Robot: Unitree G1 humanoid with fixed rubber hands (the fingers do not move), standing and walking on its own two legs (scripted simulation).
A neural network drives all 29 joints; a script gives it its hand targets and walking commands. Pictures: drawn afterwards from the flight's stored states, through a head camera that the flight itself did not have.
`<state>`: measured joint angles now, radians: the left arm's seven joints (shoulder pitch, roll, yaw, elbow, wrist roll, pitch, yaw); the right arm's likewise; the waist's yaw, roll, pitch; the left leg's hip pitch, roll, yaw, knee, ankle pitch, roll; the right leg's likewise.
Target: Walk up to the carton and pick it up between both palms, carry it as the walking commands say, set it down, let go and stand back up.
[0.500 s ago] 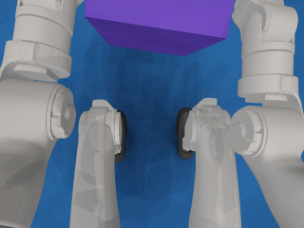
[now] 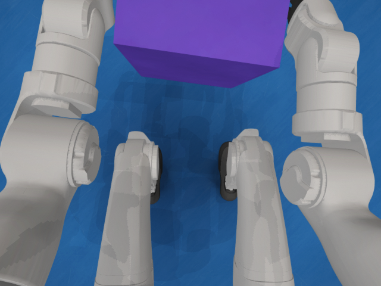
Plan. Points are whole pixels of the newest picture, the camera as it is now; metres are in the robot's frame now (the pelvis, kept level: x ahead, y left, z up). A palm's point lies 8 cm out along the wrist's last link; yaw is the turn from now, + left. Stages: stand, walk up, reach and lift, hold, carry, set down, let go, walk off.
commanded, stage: reach and lift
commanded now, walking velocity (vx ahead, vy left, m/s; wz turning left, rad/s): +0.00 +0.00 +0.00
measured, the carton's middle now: (198, 14) +0.56 -0.02 -0.12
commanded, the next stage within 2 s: none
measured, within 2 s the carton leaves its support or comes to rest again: neither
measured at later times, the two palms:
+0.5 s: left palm out of the picture +0.55 +0.13 +0.03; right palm (334, 0) +0.51 -0.17 +0.02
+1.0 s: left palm out of the picture +0.52 +0.13 +0.10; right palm out of the picture +0.48 -0.17 +0.09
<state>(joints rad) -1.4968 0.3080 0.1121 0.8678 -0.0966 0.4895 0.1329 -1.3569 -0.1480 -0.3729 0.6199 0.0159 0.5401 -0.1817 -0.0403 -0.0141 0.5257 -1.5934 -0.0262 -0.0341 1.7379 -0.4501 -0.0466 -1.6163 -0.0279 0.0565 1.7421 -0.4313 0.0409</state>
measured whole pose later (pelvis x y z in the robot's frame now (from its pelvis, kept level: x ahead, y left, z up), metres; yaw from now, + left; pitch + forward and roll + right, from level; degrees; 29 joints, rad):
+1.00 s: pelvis +0.00 +0.00 +0.12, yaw +0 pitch +7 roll +2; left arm -1.25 0.23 0.13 0.81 -0.06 0.49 0.11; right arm -1.10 -0.05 -0.37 0.56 -0.03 0.54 -0.18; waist -0.03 -0.02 0.52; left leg -1.05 -0.03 -0.03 1.28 -0.34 -0.04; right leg -1.08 -0.03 0.06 1.30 -0.34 0.04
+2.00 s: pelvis +0.03 +0.00 +0.22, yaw -1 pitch -1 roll +2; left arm -0.85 0.10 0.16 0.76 0.00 0.50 0.09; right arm -0.73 0.07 -0.36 0.51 -0.09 0.56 -0.15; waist -0.02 -0.03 0.26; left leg -0.55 -0.02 -0.03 0.74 -0.19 -0.04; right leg -0.58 -0.03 0.06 0.78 -0.19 0.03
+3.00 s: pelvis +0.12 -0.01 +0.26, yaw -2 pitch -1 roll +2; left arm -0.45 -0.11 0.33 0.50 0.22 0.70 0.03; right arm -0.42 0.14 -0.31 0.45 -0.27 0.71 -0.03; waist -0.01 0.00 -0.10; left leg -0.27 -0.01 -0.03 0.48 -0.20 -0.03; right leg -0.32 -0.03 0.06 0.55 -0.22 0.03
